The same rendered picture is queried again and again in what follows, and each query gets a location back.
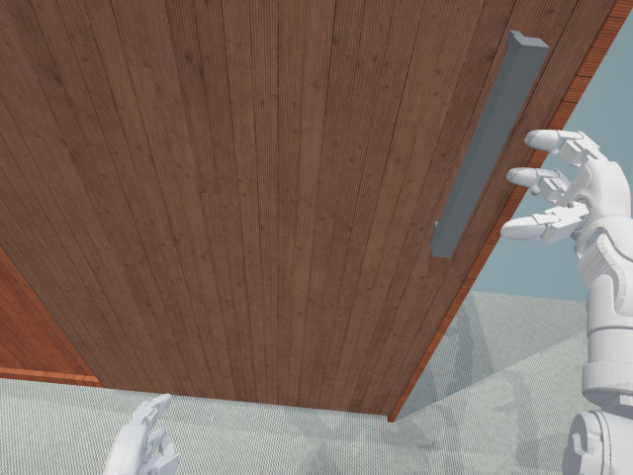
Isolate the handle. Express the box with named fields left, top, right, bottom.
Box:
left=430, top=31, right=549, bottom=258

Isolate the robot right forearm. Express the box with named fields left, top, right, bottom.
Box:
left=574, top=216, right=633, bottom=420

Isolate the left robot hand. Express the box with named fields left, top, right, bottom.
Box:
left=103, top=394, right=180, bottom=475

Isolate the wardrobe door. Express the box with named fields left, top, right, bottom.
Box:
left=0, top=247, right=95, bottom=376
left=0, top=0, right=614, bottom=416

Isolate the right robot upper arm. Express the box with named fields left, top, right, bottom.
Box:
left=562, top=410, right=633, bottom=475

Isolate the right robot hand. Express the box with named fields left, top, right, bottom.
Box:
left=500, top=130, right=631, bottom=244

